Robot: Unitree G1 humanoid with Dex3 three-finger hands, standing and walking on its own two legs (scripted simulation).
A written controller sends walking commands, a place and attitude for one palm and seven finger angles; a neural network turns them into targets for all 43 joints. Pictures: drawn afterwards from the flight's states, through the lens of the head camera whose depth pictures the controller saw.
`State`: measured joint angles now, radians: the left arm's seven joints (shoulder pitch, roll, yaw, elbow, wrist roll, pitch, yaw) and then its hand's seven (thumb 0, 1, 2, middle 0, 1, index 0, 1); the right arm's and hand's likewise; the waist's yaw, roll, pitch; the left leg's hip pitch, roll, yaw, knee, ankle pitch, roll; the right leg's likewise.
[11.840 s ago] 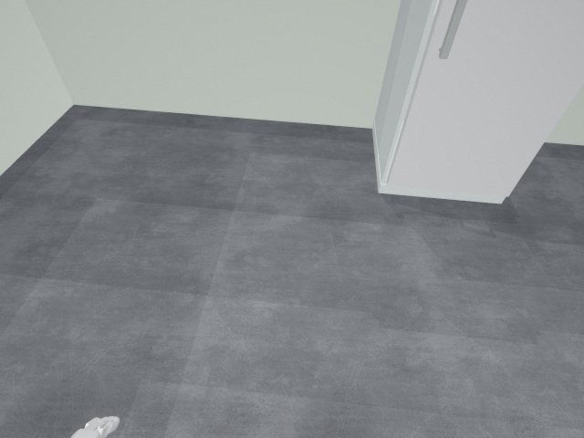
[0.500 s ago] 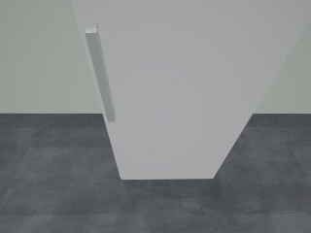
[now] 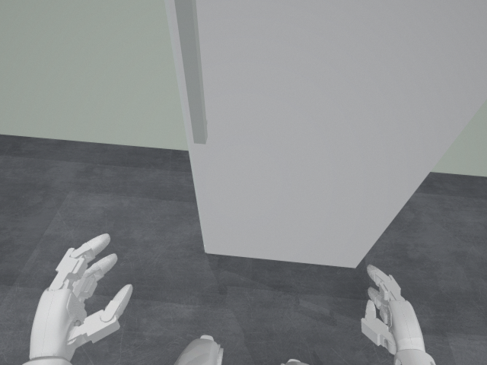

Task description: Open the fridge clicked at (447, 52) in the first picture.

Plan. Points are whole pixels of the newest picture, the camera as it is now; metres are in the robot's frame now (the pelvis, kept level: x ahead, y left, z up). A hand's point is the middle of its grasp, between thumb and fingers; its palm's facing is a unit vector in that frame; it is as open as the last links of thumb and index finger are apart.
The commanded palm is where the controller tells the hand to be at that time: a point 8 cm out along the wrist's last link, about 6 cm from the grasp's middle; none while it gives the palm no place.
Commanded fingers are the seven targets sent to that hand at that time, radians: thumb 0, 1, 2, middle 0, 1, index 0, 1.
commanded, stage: raise the hand to about handle height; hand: left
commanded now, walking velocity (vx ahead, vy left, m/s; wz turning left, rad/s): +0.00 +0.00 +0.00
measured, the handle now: (195, 65) +0.55 +0.16 +0.20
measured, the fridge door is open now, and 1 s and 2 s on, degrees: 0 0 0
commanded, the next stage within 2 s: move the hooked fingers beside the handle in 1.56 s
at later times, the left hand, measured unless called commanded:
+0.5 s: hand (93, 236) +0.24 +0.23 +0.13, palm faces +0.07 -0.99 -0.09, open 12.3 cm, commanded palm +0.21 +0.29 +0.14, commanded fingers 0.00 -0.34 0.37 -0.29 -1.10 -0.29 -1.10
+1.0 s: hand (38, 173) +0.28 +0.29 +0.20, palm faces +0.14 -0.99 -0.05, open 13.9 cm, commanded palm +0.25 +0.34 +0.21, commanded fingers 0.00 -0.50 0.30 -0.30 -1.20 -0.30 -1.20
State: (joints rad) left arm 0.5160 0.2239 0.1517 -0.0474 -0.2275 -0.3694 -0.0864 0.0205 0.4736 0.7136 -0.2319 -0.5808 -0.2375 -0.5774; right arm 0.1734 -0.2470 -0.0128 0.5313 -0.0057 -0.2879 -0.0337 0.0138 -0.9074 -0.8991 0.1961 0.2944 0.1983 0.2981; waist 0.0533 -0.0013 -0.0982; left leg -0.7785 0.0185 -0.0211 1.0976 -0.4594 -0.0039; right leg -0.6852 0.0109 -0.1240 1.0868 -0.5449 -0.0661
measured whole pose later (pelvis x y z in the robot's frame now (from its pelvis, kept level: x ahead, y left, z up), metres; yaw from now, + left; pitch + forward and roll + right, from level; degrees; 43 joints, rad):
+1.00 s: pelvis +0.01 +0.02 +0.07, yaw +0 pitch -2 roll -1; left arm 0.00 0.40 0.38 0.10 -0.33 0.03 -0.30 -0.01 -0.49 0.30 -0.30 -1.20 -0.30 -1.19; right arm 0.20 -0.24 0.08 0.67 0.06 -0.29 -0.14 0.02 -0.90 -0.90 0.20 0.30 0.20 0.30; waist 0.06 0.02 -0.01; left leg -0.33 0.00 0.01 0.64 -0.28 0.02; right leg -0.24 0.01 -0.09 0.60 -0.33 -0.03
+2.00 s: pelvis +0.01 +0.02 +0.07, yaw -1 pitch -2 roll -1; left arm -0.19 0.40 0.35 0.28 -0.28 0.07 -0.29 -0.01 -0.50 0.30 -0.30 -1.20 -0.30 -1.20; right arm 0.21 -0.26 0.06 0.69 0.08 -0.25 -0.14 0.02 -0.90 -0.90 0.20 0.30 0.20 0.30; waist 0.03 0.02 -0.01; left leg -0.31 0.01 0.02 0.58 -0.24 0.02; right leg -0.23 0.02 -0.08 0.56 -0.30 -0.04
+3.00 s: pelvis +0.02 +0.01 +0.06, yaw -3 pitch +4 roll -1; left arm -0.58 0.43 0.34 0.75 -0.18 -0.03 -0.18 -0.01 -0.50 0.30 -0.30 -1.20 -0.30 -1.20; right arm 0.30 -0.26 0.03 0.71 0.06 -0.13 -0.10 0.01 -0.90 -0.90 0.20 0.30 0.20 0.30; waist -0.06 0.01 -0.05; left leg -0.42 0.02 0.04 0.63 -0.28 0.01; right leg -0.36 0.03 -0.05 0.61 -0.33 -0.04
